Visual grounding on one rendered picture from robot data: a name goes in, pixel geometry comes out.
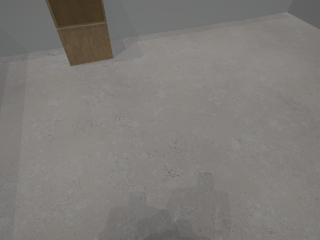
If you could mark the cupboard door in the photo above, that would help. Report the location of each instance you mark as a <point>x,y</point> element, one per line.
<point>74,12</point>

